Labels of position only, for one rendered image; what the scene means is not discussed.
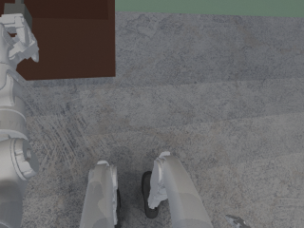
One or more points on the handle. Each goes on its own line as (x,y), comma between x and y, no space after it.
(19,7)

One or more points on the right robot shin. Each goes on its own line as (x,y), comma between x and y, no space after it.
(157,192)

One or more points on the robot right hand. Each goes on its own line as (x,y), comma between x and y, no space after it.
(236,222)

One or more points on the left robot upper arm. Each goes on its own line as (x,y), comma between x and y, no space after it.
(18,163)

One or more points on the left robot shin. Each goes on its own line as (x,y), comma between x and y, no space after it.
(114,195)

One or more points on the robot left forearm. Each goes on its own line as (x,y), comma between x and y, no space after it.
(13,116)

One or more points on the drawer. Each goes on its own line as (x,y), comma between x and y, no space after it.
(64,9)

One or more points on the robot shin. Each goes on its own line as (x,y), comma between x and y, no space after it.
(114,195)
(157,192)

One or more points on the cabinet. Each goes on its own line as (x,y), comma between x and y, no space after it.
(72,48)

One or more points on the robot left hand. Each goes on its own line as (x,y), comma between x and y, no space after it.
(24,45)

